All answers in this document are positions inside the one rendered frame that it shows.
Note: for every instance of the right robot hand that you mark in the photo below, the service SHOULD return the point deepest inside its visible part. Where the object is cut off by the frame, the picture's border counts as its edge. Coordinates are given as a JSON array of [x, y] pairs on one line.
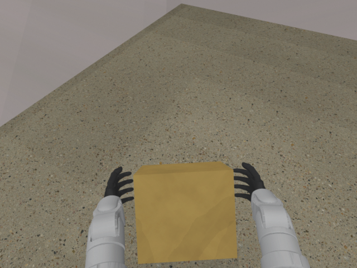
[[253, 180]]

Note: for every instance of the robot left forearm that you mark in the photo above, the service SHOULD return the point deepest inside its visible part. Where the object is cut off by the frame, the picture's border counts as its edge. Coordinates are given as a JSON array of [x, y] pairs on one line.
[[106, 240]]

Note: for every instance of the carton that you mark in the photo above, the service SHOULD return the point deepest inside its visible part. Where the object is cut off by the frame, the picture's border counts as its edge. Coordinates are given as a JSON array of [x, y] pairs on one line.
[[185, 212]]

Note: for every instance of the robot right forearm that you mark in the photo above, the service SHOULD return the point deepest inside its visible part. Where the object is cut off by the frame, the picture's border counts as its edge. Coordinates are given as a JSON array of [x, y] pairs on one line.
[[276, 234]]

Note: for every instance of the left robot hand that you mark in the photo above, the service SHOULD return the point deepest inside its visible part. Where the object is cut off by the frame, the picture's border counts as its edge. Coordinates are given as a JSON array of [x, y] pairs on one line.
[[113, 184]]

